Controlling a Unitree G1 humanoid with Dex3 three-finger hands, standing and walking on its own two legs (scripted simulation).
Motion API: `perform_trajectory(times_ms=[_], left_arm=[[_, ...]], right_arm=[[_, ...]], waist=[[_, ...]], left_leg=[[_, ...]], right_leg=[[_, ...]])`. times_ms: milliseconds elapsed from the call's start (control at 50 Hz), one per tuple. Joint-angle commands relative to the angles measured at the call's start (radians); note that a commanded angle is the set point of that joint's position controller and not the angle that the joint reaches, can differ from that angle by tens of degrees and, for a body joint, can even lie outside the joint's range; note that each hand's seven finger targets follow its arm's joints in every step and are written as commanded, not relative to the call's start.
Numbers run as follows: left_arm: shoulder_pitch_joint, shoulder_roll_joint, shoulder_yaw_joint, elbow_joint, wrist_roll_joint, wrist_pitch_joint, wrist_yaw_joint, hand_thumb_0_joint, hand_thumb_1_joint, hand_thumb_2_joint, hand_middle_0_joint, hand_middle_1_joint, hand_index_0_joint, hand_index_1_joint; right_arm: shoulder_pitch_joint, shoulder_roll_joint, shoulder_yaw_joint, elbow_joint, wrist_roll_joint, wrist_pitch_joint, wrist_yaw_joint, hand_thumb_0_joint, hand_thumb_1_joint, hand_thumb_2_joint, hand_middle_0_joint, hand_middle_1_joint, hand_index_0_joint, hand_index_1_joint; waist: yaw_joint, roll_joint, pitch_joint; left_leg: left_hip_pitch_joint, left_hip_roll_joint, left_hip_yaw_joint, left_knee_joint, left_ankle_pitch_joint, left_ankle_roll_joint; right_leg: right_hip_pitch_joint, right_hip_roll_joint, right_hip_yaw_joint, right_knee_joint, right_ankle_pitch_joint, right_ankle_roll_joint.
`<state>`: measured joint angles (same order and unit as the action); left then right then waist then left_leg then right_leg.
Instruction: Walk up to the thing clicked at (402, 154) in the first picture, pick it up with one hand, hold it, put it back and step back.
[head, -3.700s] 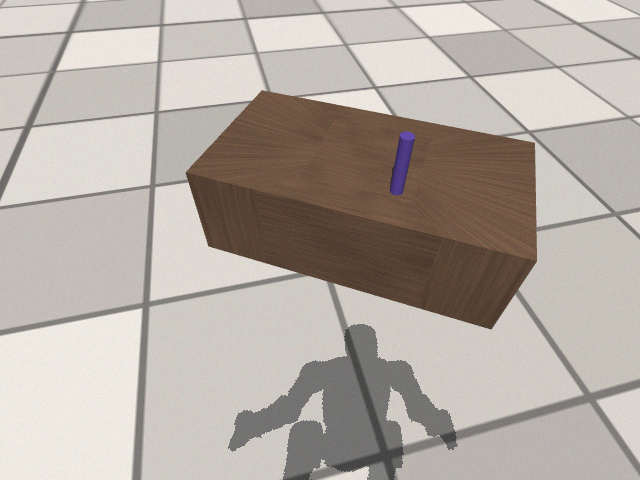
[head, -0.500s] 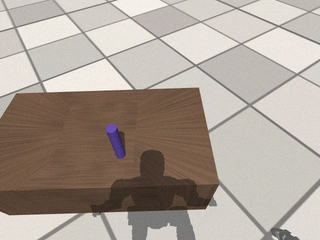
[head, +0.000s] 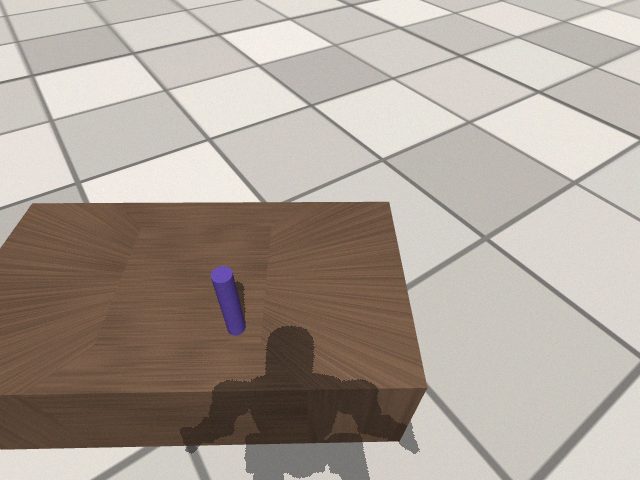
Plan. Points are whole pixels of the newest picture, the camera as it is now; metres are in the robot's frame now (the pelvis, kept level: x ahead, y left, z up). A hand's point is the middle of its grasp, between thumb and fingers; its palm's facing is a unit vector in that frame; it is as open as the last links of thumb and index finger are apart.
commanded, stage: walk up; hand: left
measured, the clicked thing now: (229, 303) +0.55 +0.21 -0.28
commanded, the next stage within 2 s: stand in 0.82 s
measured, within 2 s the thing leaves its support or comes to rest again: neither
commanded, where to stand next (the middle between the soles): +0.08 +0.00 m, yaw -1 degrees
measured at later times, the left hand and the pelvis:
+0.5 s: hand out of the picture +0.10 +0.26 -0.15, palm faces +0.03 -0.94 -0.35, open 7.4 cm; pelvis +0.01 +0.00 +0.00, yaw +1 degrees
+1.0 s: hand out of the picture +0.08 +0.26 -0.15, palm faces +0.02 -0.94 -0.35, open 7.4 cm; pelvis +0.01 +0.00 +0.00, yaw +1 degrees
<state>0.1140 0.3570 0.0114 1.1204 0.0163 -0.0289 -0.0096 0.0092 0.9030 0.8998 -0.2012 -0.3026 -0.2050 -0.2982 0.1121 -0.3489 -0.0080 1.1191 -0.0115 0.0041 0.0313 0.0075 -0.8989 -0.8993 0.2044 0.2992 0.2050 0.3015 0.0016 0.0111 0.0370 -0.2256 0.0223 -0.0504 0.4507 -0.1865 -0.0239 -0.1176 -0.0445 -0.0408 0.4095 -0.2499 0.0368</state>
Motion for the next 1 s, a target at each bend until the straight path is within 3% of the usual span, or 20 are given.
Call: perform_trajectory(times_ms=[0,80,200,300,380,700,780,800,900,920,980], left_arm=[[-0.080,0.225,0.047,-0.054,-0.002,-0.024,0.017,0.000,0.900,0.900,-0.200,-0.300,-0.200,-0.300],[-0.081,0.218,0.048,-0.047,-0.006,-0.022,0.019,0.000,0.900,0.900,-0.200,-0.300,-0.200,-0.300],[-0.080,0.221,0.051,-0.046,-0.007,-0.016,0.022,0.000,0.900,0.900,-0.200,-0.300,-0.200,-0.300],[-0.089,0.217,0.050,-0.050,-0.004,-0.010,0.022,0.000,0.900,0.900,-0.200,-0.300,-0.200,-0.300],[-0.084,0.216,0.052,-0.046,-0.004,-0.009,0.023,0.000,0.900,0.900,-0.200,-0.300,-0.200,-0.300],[-0.089,0.211,0.055,-0.060,0.000,-0.004,0.018,0.000,0.900,0.900,-0.200,-0.300,-0.200,-0.300],[-0.087,0.211,0.057,-0.061,0.001,-0.003,0.016,0.000,0.900,0.900,-0.200,-0.300,-0.200,-0.300],[-0.057,0.198,0.046,-0.047,-0.004,0.003,0.018,0.000,0.900,0.900,-0.200,-0.300,-0.200,-0.300],[-0.051,0.202,0.043,-0.051,-0.009,0.002,0.018,0.000,0.900,0.900,-0.200,-0.300,-0.200,-0.300],[-0.046,0.207,0.045,-0.048,-0.009,0.003,0.018,0.000,0.900,0.900,-0.200,-0.300,-0.200,-0.300],[-0.049,0.209,0.041,-0.048,-0.006,0.001,0.017,0.000,0.900,0.900,-0.200,-0.300,-0.200,-0.300]], right_arm=[[-0.065,-0.210,-0.039,-0.059,0.006,-0.030,-0.019,0.000,-0.900,-0.900,0.200,0.300,0.200,0.300],[-0.062,-0.208,-0.041,-0.054,0.007,-0.029,-0.023,0.000,-0.900,-0.900,0.200,0.300,0.200,0.300],[-0.064,-0.208,-0.044,-0.056,0.005,-0.022,-0.027,0.000,-0.900,-0.900,0.200,0.300,0.200,0.300],[-0.081,-0.214,-0.045,-0.056,0.004,-0.018,-0.029,0.000,-0.900,-0.900,0.200,0.300,0.200,0.300],[-0.074,-0.210,-0.045,-0.053,0.005,-0.019,-0.030,0.000,-0.900,-0.900,0.200,0.300,0.200,0.300],[-0.076,-0.210,-0.041,-0.062,0.001,-0.023,-0.030,0.000,-0.900,-0.900,0.200,0.300,0.200,0.300],[-0.071,-0.208,-0.040,-0.061,0.000,-0.023,-0.031,0.000,-0.900,-0.900,0.200,0.300,0.200,0.300],[-0.078,-0.215,-0.036,-0.063,0.002,-0.028,-0.036,0.000,-0.900,-0.900,0.200,0.300,0.200,0.300],[-0.065,-0.216,-0.033,-0.056,0.006,-0.034,-0.038,0.000,-0.900,-0.900,0.200,0.300,0.200,0.300],[-0.057,-0.218,-0.034,-0.055,0.005,-0.033,-0.039,0.000,-0.900,-0.900,0.200,0.300,0.200,0.300],[-0.073,-0.212,-0.032,-0.058,0.004,-0.031,-0.038,0.000,-0.900,-0.900,0.200,0.300,0.200,0.300]], waist=[[-0.004,-0.004,-0.054],[-0.003,-0.009,-0.080],[0.000,-0.020,-0.088],[0.001,-0.005,-0.070],[0.002,-0.009,-0.084],[0.003,0.019,-0.066],[0.004,0.013,-0.072],[0.006,0.001,-0.053],[0.003,0.000,-0.087],[0.000,0.002,-0.095],[-0.001,-0.019,-0.090]], left_leg=[[0.025,0.068,-0.073,-0.091,0.051,0.046],[0.060,0.073,-0.063,-0.070,0.193,0.045],[0.085,0.072,-0.048,-0.055,0.253,0.047],[0.067,0.074,-0.054,-0.076,0.220,0.049],[0.072,0.076,-0.057,-0.076,0.263,0.052],[0.033,0.066,-0.077,-0.120,0.148,0.047],[0.031,0.067,-0.082,-0.116,0.158,0.047],[0.064,0.089,-0.087,-0.125,0.206,0.043],[0.108,0.095,-0.078,-0.105,0.322,0.041],[0.101,0.091,-0.075,-0.113,0.280,0.043],[0.111,0.096,-0.071,-0.112,0.275,0.040]], right_leg=[[-0.007,-0.082,0.080,-0.114,0.051,-0.063],[0.012,-0.086,0.062,-0.104,0.135,-0.058],[0.023,-0.092,0.047,-0.093,0.198,-0.056],[0.029,-0.086,0.038,-0.101,0.160,-0.053],[0.057,-0.086,0.035,-0.098,0.183,-0.052],[0.071,-0.081,0.025,-0.109,0.092,-0.050],[0.076,-0.082,0.024,-0.109,0.085,-0.051],[0.030,-0.098,0.043,-0.118,0.128,-0.048],[0.049,-0.100,0.041,-0.114,0.204,-0.044],[0.053,-0.098,0.044,-0.120,0.176,-0.042],[0.042,-0.100,0.045,-0.128,0.171,-0.043]])
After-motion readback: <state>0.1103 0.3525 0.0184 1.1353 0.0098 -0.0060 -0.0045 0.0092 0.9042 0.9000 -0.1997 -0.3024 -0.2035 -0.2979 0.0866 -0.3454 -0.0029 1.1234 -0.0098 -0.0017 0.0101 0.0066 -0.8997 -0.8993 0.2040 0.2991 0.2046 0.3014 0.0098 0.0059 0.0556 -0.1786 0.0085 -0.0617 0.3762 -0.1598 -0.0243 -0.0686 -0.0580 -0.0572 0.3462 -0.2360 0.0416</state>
